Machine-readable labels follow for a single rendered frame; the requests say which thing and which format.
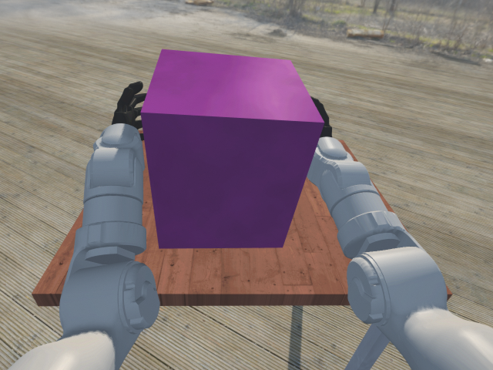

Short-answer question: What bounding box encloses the left robot forearm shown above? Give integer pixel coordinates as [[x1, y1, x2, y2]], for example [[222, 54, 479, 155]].
[[59, 123, 146, 329]]

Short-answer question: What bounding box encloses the robot left hand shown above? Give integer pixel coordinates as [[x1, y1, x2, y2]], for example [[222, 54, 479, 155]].
[[112, 81, 147, 141]]

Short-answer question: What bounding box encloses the right robot upper arm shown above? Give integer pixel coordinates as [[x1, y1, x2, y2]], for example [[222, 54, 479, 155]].
[[347, 246, 493, 370]]

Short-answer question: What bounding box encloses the table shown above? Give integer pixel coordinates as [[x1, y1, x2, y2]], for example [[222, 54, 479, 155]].
[[32, 130, 453, 370]]

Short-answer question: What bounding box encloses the carton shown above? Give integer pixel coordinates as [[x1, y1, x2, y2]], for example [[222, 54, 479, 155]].
[[140, 49, 324, 249]]

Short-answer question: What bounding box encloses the right robot forearm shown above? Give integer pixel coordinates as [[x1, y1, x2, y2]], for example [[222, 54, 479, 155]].
[[307, 136, 448, 298]]

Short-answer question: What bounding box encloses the robot right hand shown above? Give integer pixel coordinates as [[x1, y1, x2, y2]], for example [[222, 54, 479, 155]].
[[311, 96, 333, 138]]

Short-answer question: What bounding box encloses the left robot upper arm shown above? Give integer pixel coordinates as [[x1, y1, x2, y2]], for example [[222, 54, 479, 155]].
[[7, 261, 160, 370]]

